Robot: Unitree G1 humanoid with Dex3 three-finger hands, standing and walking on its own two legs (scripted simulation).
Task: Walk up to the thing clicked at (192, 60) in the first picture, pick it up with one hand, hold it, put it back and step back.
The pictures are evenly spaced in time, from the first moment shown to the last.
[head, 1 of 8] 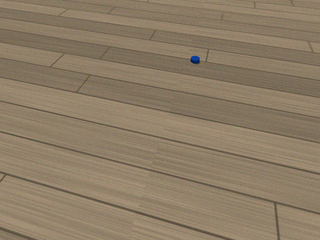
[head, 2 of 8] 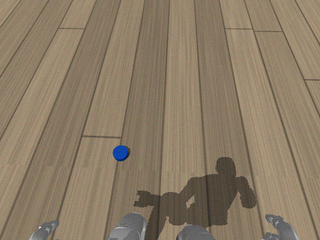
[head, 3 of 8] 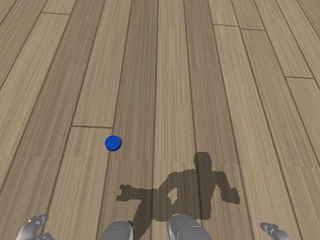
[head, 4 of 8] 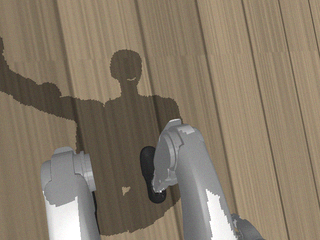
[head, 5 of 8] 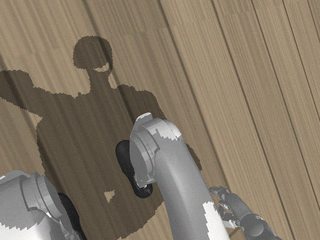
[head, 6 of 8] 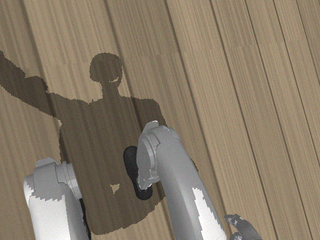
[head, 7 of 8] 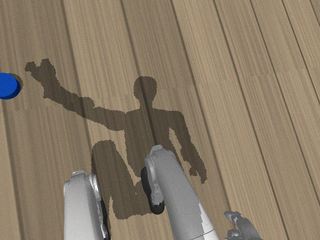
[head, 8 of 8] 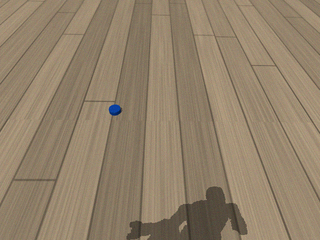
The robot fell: no
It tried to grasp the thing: no
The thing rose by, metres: 0.00
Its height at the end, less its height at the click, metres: +0.00
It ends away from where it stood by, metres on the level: 0.00
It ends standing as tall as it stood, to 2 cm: yes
